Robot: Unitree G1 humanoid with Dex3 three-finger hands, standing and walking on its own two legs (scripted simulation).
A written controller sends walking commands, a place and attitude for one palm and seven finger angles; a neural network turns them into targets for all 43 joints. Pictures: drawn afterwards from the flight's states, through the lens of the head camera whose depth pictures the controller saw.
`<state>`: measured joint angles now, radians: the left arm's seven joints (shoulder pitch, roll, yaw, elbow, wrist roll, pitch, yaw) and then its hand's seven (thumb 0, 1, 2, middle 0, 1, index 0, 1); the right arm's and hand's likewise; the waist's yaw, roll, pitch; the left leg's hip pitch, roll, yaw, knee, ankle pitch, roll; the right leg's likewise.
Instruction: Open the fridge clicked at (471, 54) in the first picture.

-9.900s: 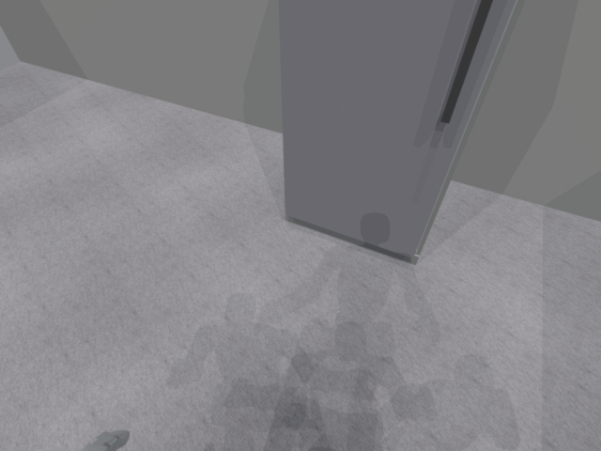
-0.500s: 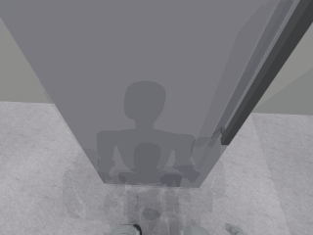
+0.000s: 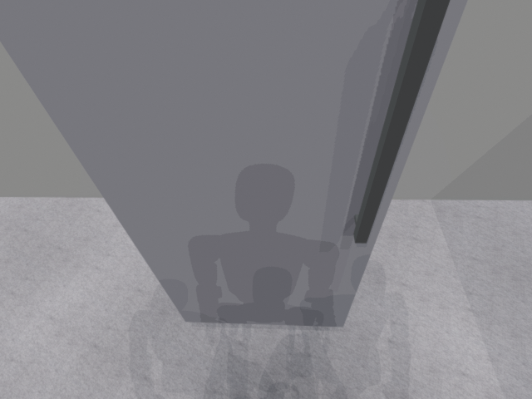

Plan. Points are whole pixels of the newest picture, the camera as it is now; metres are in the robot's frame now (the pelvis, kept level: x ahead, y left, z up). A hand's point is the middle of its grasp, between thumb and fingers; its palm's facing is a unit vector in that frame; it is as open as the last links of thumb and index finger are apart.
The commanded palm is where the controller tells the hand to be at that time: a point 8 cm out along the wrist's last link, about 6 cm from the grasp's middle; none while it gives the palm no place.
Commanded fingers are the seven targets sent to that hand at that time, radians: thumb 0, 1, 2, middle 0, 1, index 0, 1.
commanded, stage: come to a stop and stand still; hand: right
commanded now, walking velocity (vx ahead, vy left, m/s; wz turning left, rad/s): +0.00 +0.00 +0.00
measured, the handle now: (385, 138) +0.44 -0.14 +0.17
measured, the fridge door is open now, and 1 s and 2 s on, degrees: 0 0 0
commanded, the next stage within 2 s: look again from close up in 0.74 s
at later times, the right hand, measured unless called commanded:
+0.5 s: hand out of the picture +0.04 -0.13 -0.17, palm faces +0.01 +0.97 -0.26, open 7.2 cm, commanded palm none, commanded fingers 0.00 -0.90 -0.90 0.20 0.30 0.20 0.30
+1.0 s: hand out of the picture -0.01 -0.10 -0.18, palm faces +0.04 +0.98 -0.19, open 7.3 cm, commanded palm none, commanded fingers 0.00 -0.90 -0.90 0.20 0.30 0.20 0.30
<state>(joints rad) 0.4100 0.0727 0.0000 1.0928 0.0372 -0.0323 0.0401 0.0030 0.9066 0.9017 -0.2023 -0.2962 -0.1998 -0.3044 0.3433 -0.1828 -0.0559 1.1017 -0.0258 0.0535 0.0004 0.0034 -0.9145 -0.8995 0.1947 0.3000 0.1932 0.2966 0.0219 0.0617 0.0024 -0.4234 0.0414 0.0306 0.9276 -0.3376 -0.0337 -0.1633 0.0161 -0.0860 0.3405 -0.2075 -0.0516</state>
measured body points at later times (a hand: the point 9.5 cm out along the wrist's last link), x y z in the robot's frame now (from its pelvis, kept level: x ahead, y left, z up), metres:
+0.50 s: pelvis +0.01 +0.05 -0.01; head +0.00 +0.09 +0.44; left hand +0.01 +0.27 -0.19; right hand +0.04 -0.18 -0.15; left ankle -0.01 +0.16 -0.75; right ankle -0.02 -0.09 -0.75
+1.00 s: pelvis +0.00 +0.06 -0.01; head +0.00 +0.08 +0.44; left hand -0.02 +0.27 -0.18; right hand -0.01 -0.16 -0.16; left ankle -0.01 +0.16 -0.75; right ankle -0.02 -0.09 -0.75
